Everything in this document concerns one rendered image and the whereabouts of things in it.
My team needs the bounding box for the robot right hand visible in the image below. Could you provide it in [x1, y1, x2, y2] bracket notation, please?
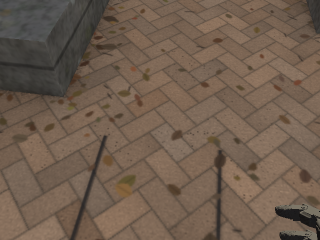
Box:
[275, 203, 320, 240]

